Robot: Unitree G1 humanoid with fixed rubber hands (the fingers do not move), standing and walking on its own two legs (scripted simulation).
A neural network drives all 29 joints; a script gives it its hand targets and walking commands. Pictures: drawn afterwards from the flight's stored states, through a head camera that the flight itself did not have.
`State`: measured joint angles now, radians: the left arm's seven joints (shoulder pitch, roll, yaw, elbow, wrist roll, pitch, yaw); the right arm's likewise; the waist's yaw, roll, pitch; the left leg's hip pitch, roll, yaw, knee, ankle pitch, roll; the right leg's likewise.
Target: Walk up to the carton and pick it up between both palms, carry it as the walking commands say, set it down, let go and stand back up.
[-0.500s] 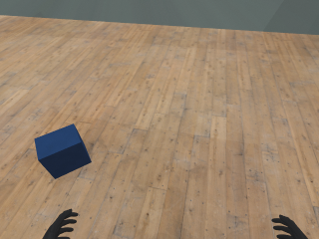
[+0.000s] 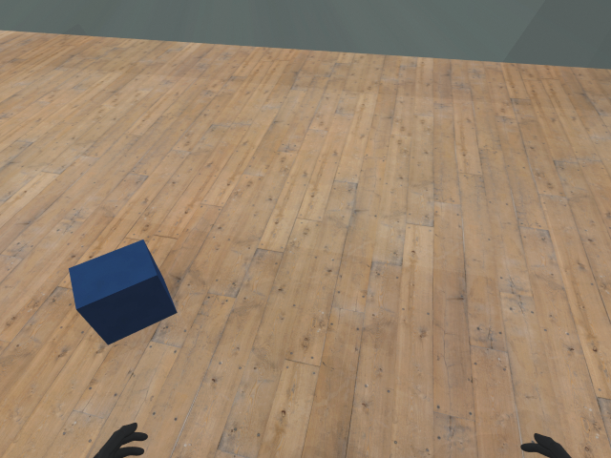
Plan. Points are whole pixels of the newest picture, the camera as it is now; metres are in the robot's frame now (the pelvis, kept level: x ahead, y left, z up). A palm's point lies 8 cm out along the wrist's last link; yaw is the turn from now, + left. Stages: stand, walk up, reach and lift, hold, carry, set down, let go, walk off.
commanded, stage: stand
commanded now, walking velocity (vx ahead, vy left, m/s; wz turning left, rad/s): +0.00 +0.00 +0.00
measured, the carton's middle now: (125, 291) +0.80 +0.73 -0.64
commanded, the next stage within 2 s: walk up in 1.22 s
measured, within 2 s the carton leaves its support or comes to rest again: neither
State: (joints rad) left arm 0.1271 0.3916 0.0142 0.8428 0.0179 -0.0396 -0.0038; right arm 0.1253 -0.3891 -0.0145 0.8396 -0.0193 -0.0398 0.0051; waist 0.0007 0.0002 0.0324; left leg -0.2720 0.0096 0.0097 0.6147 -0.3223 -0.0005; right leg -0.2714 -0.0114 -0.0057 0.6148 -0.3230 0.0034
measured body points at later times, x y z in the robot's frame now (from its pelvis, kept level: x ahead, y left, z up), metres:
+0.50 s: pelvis +0.00 +0.00 +0.02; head +0.00 +0.00 +0.47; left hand +0.12 +0.31 -0.09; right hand +0.12 -0.31 -0.09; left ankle +0.00 +0.12 -0.73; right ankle +0.00 -0.12 -0.73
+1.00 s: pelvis +0.00 +0.00 +0.02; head +0.00 +0.00 +0.47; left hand +0.11 +0.32 -0.10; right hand +0.11 -0.32 -0.09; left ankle +0.00 +0.12 -0.73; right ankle +0.00 -0.12 -0.73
